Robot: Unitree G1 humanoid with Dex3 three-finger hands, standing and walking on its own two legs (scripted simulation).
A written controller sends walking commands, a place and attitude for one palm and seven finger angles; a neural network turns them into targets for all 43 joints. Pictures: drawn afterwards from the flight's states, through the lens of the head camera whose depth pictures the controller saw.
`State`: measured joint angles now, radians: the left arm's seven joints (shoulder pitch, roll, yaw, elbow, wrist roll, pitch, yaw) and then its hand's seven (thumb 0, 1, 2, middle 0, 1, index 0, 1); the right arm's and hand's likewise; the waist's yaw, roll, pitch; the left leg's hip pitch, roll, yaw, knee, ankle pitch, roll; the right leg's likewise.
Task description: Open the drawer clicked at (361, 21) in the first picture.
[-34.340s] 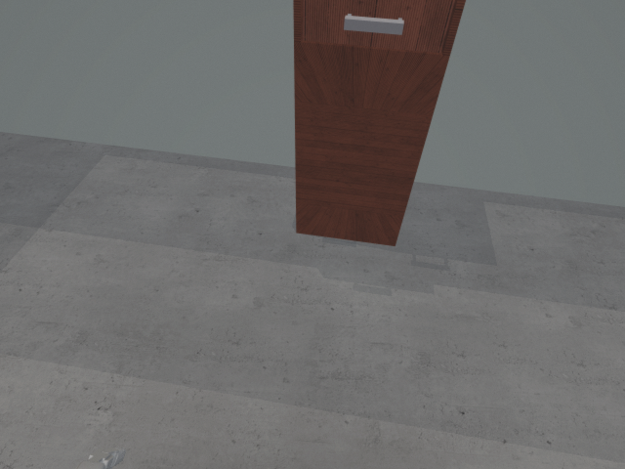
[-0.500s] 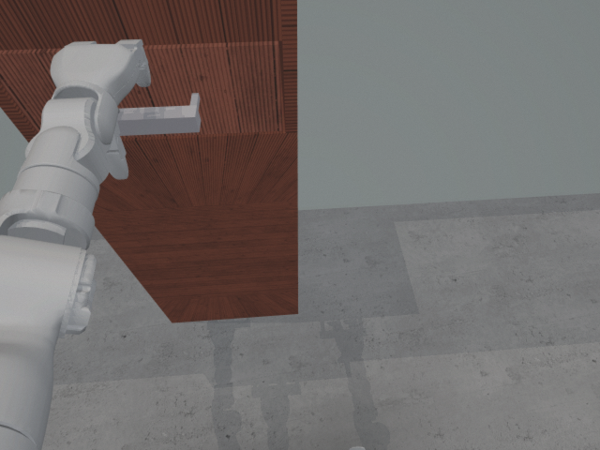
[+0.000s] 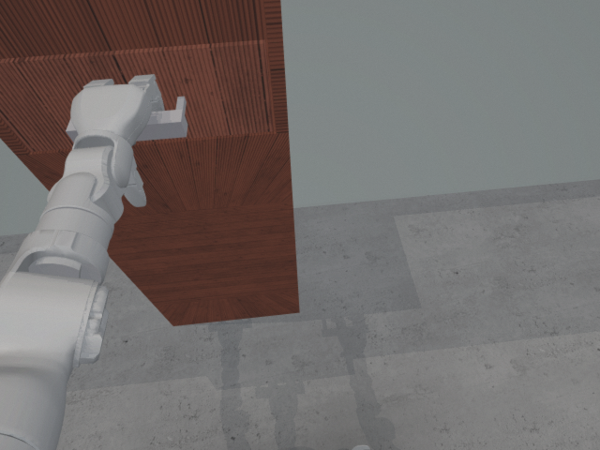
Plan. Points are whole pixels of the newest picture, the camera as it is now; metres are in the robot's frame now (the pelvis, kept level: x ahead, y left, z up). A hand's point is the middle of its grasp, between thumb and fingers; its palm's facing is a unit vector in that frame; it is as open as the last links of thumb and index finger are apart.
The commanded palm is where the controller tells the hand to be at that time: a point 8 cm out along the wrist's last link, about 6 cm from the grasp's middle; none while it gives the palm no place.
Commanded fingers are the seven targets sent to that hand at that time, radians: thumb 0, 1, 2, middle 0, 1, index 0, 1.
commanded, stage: lower the fingers behind the handle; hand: left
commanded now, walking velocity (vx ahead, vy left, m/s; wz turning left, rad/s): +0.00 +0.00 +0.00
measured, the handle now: (132, 117) +0.55 +0.21 +0.14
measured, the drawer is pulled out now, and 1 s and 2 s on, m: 0.00 0.00 0.00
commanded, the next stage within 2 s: close the thumb around the handle in 0.24 s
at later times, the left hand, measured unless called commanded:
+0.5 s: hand (130, 141) +0.51 +0.21 +0.13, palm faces +0.03 +0.01 -1.00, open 12.9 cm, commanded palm +0.49 +0.23 +0.17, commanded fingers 0.00 0.00 0.52 -0.34 -1.25 -0.34 -1.25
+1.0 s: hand (127, 151) +0.50 +0.22 +0.11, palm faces -0.01 +0.01 -1.00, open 5.8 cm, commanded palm +0.49 +0.23 +0.17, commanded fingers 0.00 0.90 0.90 -0.40 -1.35 -0.40 -1.35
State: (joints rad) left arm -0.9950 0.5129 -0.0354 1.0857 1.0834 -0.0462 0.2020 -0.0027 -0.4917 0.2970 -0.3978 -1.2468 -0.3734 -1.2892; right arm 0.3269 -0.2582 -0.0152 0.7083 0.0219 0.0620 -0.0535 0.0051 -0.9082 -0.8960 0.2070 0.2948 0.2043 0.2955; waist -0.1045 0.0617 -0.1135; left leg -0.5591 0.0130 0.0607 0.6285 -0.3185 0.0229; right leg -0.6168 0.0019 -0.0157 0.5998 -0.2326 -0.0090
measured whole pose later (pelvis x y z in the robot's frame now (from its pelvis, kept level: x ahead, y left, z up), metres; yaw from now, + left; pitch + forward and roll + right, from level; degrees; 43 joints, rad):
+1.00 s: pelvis +0.00 +0.00 +0.00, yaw +0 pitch +13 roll +0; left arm -0.96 0.53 -0.05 1.06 1.08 -0.06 0.15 -0.01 0.68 0.82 -0.41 -1.34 -0.39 -1.34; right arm 0.34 -0.28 -0.03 0.69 0.02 0.06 -0.07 0.00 -0.91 -0.90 0.21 0.29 0.20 0.30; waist -0.10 0.05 -0.09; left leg -0.51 0.01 0.06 0.60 -0.31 0.02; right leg -0.58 0.00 -0.02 0.58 -0.23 -0.01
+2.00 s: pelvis +0.03 +0.00 +0.00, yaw +1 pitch +12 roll +0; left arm -0.90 0.49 -0.08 0.95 1.05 -0.05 0.09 -0.03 0.66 0.85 -0.41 -1.35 -0.41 -1.35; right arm 0.24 -0.25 -0.02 0.68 0.01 0.10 -0.06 0.00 -0.91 -0.90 0.21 0.29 0.20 0.30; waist -0.06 0.06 -0.10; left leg -0.46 0.01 0.03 0.59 -0.34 0.01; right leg -0.51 0.00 -0.04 0.58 -0.28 -0.01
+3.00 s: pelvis +0.05 +0.00 +0.01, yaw +3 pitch +10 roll +0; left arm -0.73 0.42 -0.20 0.67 0.99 0.08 0.01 -0.05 0.66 0.84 -0.40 -1.35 -0.41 -1.35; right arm 0.14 -0.25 0.00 0.66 0.02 0.13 -0.05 0.00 -0.91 -0.90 0.21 0.29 0.20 0.30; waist 0.02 0.07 -0.10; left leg -0.36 -0.01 0.01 0.54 -0.35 0.02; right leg -0.41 -0.02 -0.05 0.54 -0.30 -0.01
